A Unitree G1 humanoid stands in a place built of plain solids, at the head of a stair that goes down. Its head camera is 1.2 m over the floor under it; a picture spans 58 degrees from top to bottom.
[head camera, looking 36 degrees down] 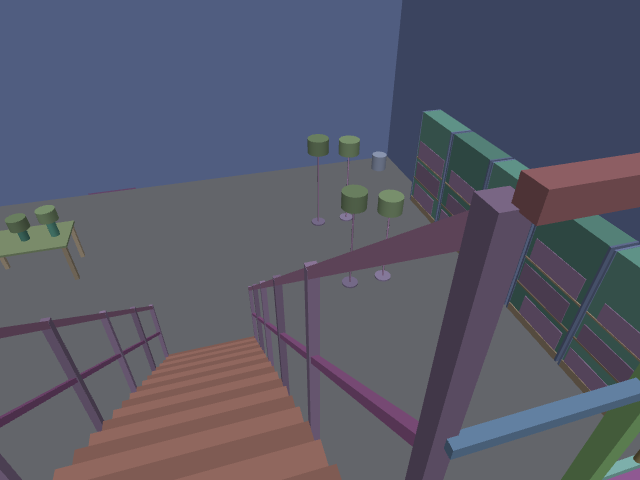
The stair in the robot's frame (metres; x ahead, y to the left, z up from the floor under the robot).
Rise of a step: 0.18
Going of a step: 0.20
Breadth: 1.22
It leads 16 degrees to the left of straight ahead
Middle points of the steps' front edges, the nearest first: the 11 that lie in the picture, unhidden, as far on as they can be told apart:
1.01 0.64 -0.74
1.21 0.70 -0.92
1.41 0.75 -1.11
1.61 0.81 -1.29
1.80 0.87 -1.48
2.00 0.93 -1.66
2.20 0.98 -1.85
2.39 1.04 -2.03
2.59 1.10 -2.22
2.79 1.15 -2.40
2.98 1.21 -2.59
